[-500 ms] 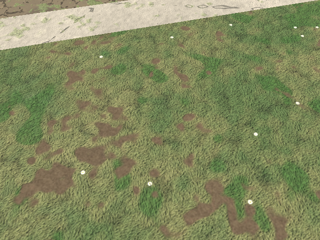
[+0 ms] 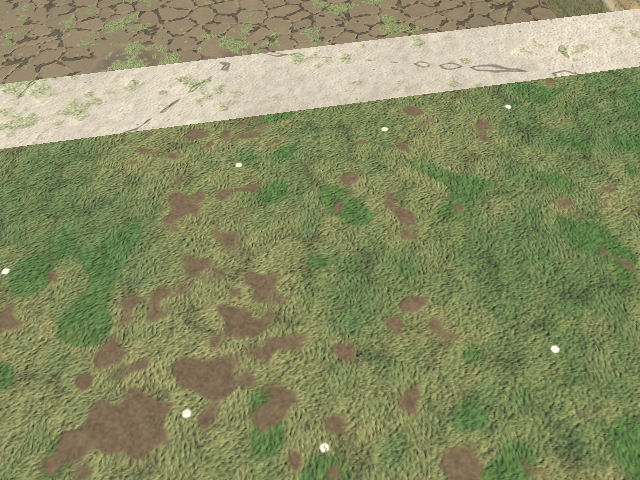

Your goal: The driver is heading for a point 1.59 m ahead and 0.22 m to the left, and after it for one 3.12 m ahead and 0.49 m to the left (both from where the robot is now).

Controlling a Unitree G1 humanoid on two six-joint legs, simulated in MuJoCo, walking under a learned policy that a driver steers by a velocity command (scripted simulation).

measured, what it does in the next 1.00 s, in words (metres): steps on the spot, turning left: left foot, then right foot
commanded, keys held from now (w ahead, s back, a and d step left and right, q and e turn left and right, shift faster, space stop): q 0.32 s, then no key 0.68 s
